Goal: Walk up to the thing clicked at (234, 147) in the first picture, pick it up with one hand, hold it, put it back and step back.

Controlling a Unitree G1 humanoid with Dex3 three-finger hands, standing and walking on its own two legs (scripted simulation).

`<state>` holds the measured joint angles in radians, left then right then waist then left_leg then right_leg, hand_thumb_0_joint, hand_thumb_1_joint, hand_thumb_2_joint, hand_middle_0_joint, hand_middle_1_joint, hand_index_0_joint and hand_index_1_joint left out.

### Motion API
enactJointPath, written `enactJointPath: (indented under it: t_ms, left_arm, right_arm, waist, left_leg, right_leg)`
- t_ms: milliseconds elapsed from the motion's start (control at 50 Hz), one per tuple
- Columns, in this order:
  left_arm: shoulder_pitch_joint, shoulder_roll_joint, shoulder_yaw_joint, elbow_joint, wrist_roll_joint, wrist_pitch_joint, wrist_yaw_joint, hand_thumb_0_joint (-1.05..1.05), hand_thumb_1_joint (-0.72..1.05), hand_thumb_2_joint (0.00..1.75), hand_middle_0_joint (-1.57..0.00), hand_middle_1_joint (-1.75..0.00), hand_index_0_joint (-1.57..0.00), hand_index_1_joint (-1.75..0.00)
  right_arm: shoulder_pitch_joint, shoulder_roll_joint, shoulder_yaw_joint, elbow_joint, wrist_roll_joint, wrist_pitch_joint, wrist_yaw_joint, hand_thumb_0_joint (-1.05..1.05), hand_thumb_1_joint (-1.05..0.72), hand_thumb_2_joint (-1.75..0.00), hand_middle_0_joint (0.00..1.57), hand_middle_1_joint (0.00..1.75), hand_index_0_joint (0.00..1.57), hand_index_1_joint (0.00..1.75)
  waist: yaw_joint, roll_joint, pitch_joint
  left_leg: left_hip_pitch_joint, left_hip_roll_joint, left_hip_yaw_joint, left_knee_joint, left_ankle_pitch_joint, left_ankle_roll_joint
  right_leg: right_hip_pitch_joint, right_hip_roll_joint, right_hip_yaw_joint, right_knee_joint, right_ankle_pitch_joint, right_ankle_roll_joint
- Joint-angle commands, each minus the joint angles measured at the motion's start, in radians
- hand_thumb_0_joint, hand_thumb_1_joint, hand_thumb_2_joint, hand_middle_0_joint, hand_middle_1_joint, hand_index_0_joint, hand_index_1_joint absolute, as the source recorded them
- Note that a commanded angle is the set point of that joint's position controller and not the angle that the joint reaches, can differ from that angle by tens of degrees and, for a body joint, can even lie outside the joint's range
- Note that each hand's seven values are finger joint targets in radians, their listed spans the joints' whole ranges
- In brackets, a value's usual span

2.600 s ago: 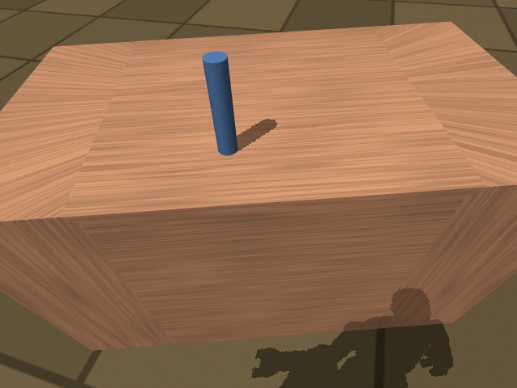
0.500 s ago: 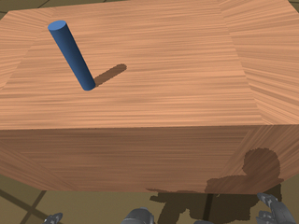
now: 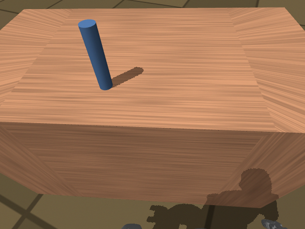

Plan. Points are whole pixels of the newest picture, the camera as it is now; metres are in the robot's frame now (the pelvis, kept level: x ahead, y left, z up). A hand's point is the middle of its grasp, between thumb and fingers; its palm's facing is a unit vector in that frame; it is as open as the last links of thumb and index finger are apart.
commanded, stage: walk up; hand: left
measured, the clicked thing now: (98, 59) +0.53 +0.20 +0.15
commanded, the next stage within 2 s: stand in 1.18 s
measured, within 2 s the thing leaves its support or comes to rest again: neither
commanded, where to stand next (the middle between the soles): +0.05 +0.01 m, yaw -3 degrees
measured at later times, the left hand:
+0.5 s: hand out of the picture +0.08 +0.27 -0.12, palm faces -0.02 -0.94 -0.35, open 7.3 cm
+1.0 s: hand out of the picture +0.07 +0.27 -0.13, palm faces -0.03 -0.94 -0.34, open 7.3 cm
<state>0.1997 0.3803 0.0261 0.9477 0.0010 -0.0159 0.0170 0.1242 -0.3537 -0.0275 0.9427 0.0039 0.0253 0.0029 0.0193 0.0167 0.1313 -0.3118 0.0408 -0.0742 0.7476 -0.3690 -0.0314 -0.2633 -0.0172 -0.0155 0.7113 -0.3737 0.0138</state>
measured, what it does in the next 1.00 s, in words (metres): stands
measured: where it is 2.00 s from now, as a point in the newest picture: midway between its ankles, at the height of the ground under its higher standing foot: outside the picture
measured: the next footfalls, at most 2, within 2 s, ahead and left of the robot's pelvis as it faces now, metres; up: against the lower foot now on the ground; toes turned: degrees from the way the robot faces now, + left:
none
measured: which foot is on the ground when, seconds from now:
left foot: down 0.00-1.00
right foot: down 0.00-1.00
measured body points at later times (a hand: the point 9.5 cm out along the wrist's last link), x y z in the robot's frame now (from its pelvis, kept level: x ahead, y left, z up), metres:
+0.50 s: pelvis -0.01 +0.02 +0.03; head +0.00 +0.01 +0.48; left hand +0.08 +0.32 -0.10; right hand +0.08 -0.29 -0.10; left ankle +0.02 +0.15 -0.71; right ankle +0.01 -0.13 -0.71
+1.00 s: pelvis -0.01 +0.02 +0.03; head +0.00 +0.02 +0.48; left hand +0.07 +0.32 -0.10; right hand +0.07 -0.29 -0.10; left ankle +0.02 +0.15 -0.71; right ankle +0.01 -0.13 -0.71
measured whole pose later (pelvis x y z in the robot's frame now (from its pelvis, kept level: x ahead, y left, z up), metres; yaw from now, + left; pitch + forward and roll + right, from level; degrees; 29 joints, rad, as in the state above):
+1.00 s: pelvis -0.01 +0.02 +0.03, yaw -2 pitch -2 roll +0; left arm 0.10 0.35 0.01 1.15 0.01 -0.01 -0.01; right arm 0.07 -0.35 -0.02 1.14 -0.01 0.00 0.02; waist 0.01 0.00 0.06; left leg -0.17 0.02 -0.03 0.37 -0.16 -0.03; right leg -0.15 -0.04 0.02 0.36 -0.17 0.05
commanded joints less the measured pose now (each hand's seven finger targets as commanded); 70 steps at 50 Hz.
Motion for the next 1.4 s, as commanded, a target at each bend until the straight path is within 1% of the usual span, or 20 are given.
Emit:
enactJointPath:
  t_ms: [0, 20, 40, 60, 80, 140, 200, 380, 460, 600, 680, 740, 860, 1100, 1140, 1160, 1200, 1260, 1360, 1380]
  left_arm:
    - [-0.122, 0.274, 0.053, -0.074, 0.008, -0.028, 0.004, 0.00, 0.90, 0.90, -0.20, -0.30, -0.20, -0.30]
    - [-0.127, 0.248, 0.045, -0.065, 0.006, -0.022, 0.001, 0.00, 0.90, 0.90, -0.20, -0.30, -0.20, -0.30]
    - [-0.129, 0.227, 0.043, -0.055, 0.001, -0.019, -0.001, 0.00, 0.90, 0.90, -0.20, -0.30, -0.20, -0.30]
    - [-0.090, 0.217, 0.043, -0.034, 0.003, -0.018, -0.002, 0.00, 0.90, 0.90, -0.20, -0.30, -0.20, -0.30]
    - [-0.062, 0.213, 0.044, -0.013, 0.003, -0.021, -0.003, 0.00, 0.90, 0.90, -0.20, -0.30, -0.20, -0.30]
    - [-0.101, 0.216, 0.042, 0.011, 0.000, -0.025, -0.009, 0.00, 0.90, 0.90, -0.20, -0.30, -0.20, -0.30]
    - [-0.093, 0.191, 0.032, 0.039, -0.005, -0.022, -0.013, 0.00, 0.90, 0.90, -0.20, -0.30, -0.20, -0.30]
    - [-0.144, 0.199, 0.026, 0.092, -0.004, -0.022, -0.017, 0.00, 0.90, 0.90, -0.20, -0.30, -0.20, -0.30]
    - [-0.159, 0.199, 0.024, 0.107, 0.000, -0.018, -0.019, 0.00, 0.90, 0.90, -0.20, -0.30, -0.20, -0.30]
    - [-0.158, 0.195, 0.024, 0.131, 0.001, -0.019, -0.017, 0.00, 0.90, 0.90, -0.20, -0.30, -0.20, -0.30]
    - [-0.155, 0.188, 0.023, 0.134, 0.001, -0.017, -0.016, 0.00, 0.90, 0.90, -0.20, -0.30, -0.20, -0.30]
    - [-0.153, 0.189, 0.023, 0.136, 0.005, -0.014, -0.016, 0.00, 0.90, 0.90, -0.20, -0.30, -0.20, -0.30]
    - [-0.146, 0.184, 0.024, 0.142, 0.006, -0.014, -0.016, 0.00, 0.90, 0.90, -0.20, -0.30, -0.20, -0.30]
    - [-0.145, 0.182, 0.025, 0.140, 0.006, -0.016, -0.013, 0.00, 0.90, 0.90, -0.20, -0.30, -0.20, -0.30]
    - [-0.150, 0.184, 0.026, 0.138, 0.007, -0.015, -0.012, 0.00, 0.90, 0.90, -0.20, -0.30, -0.20, -0.30]
    - [-0.134, 0.196, 0.024, 0.143, 0.010, -0.013, -0.012, 0.00, 0.90, 0.90, -0.20, -0.30, -0.20, -0.30]
    - [-0.123, 0.185, 0.022, 0.144, 0.012, -0.010, -0.014, 0.00, 0.90, 0.90, -0.20, -0.30, -0.20, -0.30]
    - [-0.121, 0.188, 0.022, 0.138, 0.012, -0.015, -0.015, 0.00, 0.90, 0.90, -0.20, -0.30, -0.20, -0.30]
    - [-0.124, 0.198, 0.023, 0.126, 0.009, -0.017, -0.014, 0.00, 0.90, 0.90, -0.20, -0.30, -0.20, -0.30]
    - [-0.121, 0.189, 0.021, 0.127, 0.009, -0.016, -0.015, 0.00, 0.90, 0.90, -0.20, -0.30, -0.20, -0.30]
  right_arm:
    - [0.017, -0.205, -0.059, -0.023, -0.003, -0.024, -0.012, 0.00, -0.90, -0.90, 0.20, 0.30, 0.20, 0.30]
    - [0.014, -0.216, -0.059, -0.017, -0.002, -0.032, -0.010, 0.00, -0.90, -0.90, 0.20, 0.30, 0.20, 0.30]
    - [-0.025, -0.234, -0.058, -0.016, -0.002, -0.037, -0.006, 0.00, -0.90, -0.90, 0.20, 0.30, 0.20, 0.30]
    - [-0.064, -0.239, -0.052, -0.018, -0.001, -0.042, -0.002, 0.00, -0.90, -0.90, 0.20, 0.30, 0.20, 0.30]
    - [-0.083, -0.232, -0.044, -0.016, -0.003, -0.044, 0.000, 0.00, -0.90, -0.90, 0.20, 0.30, 0.20, 0.30]
    - [-0.083, -0.213, -0.032, 0.014, -0.007, -0.046, 0.000, 0.00, -0.90, -0.90, 0.20, 0.30, 0.20, 0.30]
    - [-0.108, -0.230, -0.032, 0.038, -0.012, -0.051, 0.003, 0.00, -0.90, -0.90, 0.20, 0.30, 0.20, 0.30]
    - [-0.118, -0.209, -0.020, 0.091, -0.004, -0.052, 0.004, 0.00, -0.90, -0.90, 0.20, 0.30, 0.20, 0.30]
    - [-0.109, -0.216, -0.023, 0.111, -0.007, -0.050, 0.004, 0.00, -0.90, -0.90, 0.20, 0.30, 0.20, 0.30]
    - [-0.105, -0.207, -0.023, 0.128, -0.004, -0.050, 0.003, 0.00, -0.90, -0.90, 0.20, 0.30, 0.20, 0.30]
    - [-0.110, -0.206, -0.023, 0.133, -0.005, -0.048, 0.003, 0.00, -0.90, -0.90, 0.20, 0.30, 0.20, 0.30]
    - [-0.119, -0.213, -0.024, 0.132, -0.009, -0.047, 0.003, 0.00, -0.90, -0.90, 0.20, 0.30, 0.20, 0.30]
    - [-0.114, -0.217, -0.028, 0.136, -0.009, -0.046, 0.003, 0.00, -0.90, -0.90, 0.20, 0.30, 0.20, 0.30]
    - [-0.095, -0.204, -0.027, 0.134, -0.006, -0.044, 0.002, 0.00, -0.90, -0.90, 0.20, 0.30, 0.20, 0.30]
    - [-0.094, -0.205, -0.028, 0.136, -0.007, -0.042, 0.002, 0.00, -0.90, -0.90, 0.20, 0.30, 0.20, 0.30]
    - [-0.075, -0.208, -0.023, 0.137, -0.014, -0.046, 0.001, 0.00, -0.90, -0.90, 0.20, 0.30, 0.20, 0.30]
    - [-0.085, -0.222, -0.026, 0.136, -0.015, -0.047, 0.000, 0.00, -0.90, -0.90, 0.20, 0.30, 0.20, 0.30]
    - [-0.079, -0.218, -0.024, 0.134, -0.014, -0.050, 0.000, 0.00, -0.90, -0.90, 0.20, 0.30, 0.20, 0.30]
    - [-0.072, -0.213, -0.021, 0.133, -0.014, -0.058, -0.001, 0.00, -0.90, -0.90, 0.20, 0.30, 0.20, 0.30]
    - [-0.067, -0.219, -0.020, 0.134, -0.013, -0.059, -0.002, 0.00, -0.90, -0.90, 0.20, 0.30, 0.20, 0.30]
  waist:
    - [-0.069, -0.083, -0.081]
    - [-0.067, -0.051, -0.073]
    - [-0.043, -0.021, -0.059]
    - [-0.011, -0.013, -0.079]
    - [0.010, -0.029, -0.095]
    - [-0.009, -0.027, -0.095]
    - [0.004, 0.051, -0.136]
    - [-0.007, 0.000, -0.156]
    - [-0.014, -0.018, -0.153]
    - [-0.018, -0.032, -0.167]
    - [-0.014, -0.017, -0.160]
    - [-0.014, -0.001, -0.141]
    - [-0.015, 0.010, -0.146]
    - [-0.020, -0.019, -0.177]
    - [-0.021, -0.019, -0.173]
    - [-0.025, -0.036, -0.161]
    - [-0.016, -0.004, -0.133]
    - [-0.019, -0.007, -0.125]
    - [-0.019, -0.004, -0.173]
    - [-0.021, 0.008, -0.170]
  left_leg:
    - [0.173, -0.006, 0.002, -0.105, -0.008, 0.058]
    - [0.163, 0.026, -0.052, -0.211, 0.065, 0.071]
    - [0.088, 0.065, -0.116, -0.271, 0.097, 0.098]
    - [0.037, 0.106, -0.153, -0.293, 0.100, 0.123]
    - [0.008, 0.115, -0.152, -0.298, 0.103, 0.123]
    - [0.017, 0.058, -0.081, -0.329, 0.067, 0.080]
    - [0.046, 0.080, -0.103, -0.383, 0.040, 0.081]
    - [0.116, 0.069, -0.051, -0.411, 0.189, 0.058]
    - [0.121, 0.068, -0.048, -0.439, 0.145, 0.055]
    - [0.158, 0.067, -0.028, -0.436, 0.220, 0.049]
    - [0.153, 0.071, -0.029, -0.447, 0.225, 0.050]
    - [0.133, 0.073, -0.033, -0.466, 0.165, 0.051]
    - [0.137, 0.076, -0.042, -0.478, 0.140, 0.051]
    - [0.184, 0.071, -0.016, -0.440, 0.272, 0.049]
    - [0.174, 0.070, -0.015, -0.448, 0.255, 0.050]
    - [0.158, 0.076, -0.032, -0.469, 0.202, 0.045]
    - [0.127, 0.081, -0.047, -0.491, 0.117, 0.047]
    - [0.133, 0.075, -0.037, -0.477, 0.159, 0.047]
    - [0.174, 0.079, -0.027, -0.450, 0.316, 0.043]
    - [0.167, 0.082, -0.027, -0.451, 0.313, 0.045]
  right_leg:
    - [-0.206, -0.226, 0.288, -0.292, 0.136, -0.154]
    - [-0.185, -0.159, 0.203, -0.270, 0.107, -0.099]
    - [-0.124, -0.088, 0.126, -0.227, 0.076, -0.061]
    - [-0.040, -0.055, 0.091, -0.201, 0.060, -0.054]
    - [0.021, -0.054, 0.098, -0.219, 0.064, -0.055]
    - [0.033, -0.088, 0.141, -0.277, 0.086, -0.064]
    - [0.067, -0.072, 0.106, -0.283, 0.094, -0.057]
    - [0.116, -0.099, 0.113, -0.379, 0.222, -0.038]
    - [0.120, -0.100, 0.110, -0.401, 0.212, -0.034]
    - [0.128, -0.104, 0.107, -0.412, 0.257, -0.027]
    - [0.129, -0.102, 0.102, -0.414, 0.254, -0.025]
    - [0.123, -0.099, 0.098, -0.420, 0.232, -0.025]
    - [0.127, -0.097, 0.096, -0.416, 0.234, -0.024]
    - [0.135, -0.104, 0.096, -0.419, 0.297, -0.020]
    - [0.143, -0.104, 0.096, -0.419, 0.299, -0.018]
    - [0.135, -0.099, 0.091, -0.416, 0.214, -0.020]
    - [0.122, -0.093, 0.087, -0.419, 0.164, -0.020]
    - [0.119, -0.103, 0.099, -0.427, 0.198, -0.023]
    - [0.151, -0.111, 0.094, -0.407, 0.296, -0.023]
    - [0.157, -0.109, 0.094, -0.408, 0.299, -0.020]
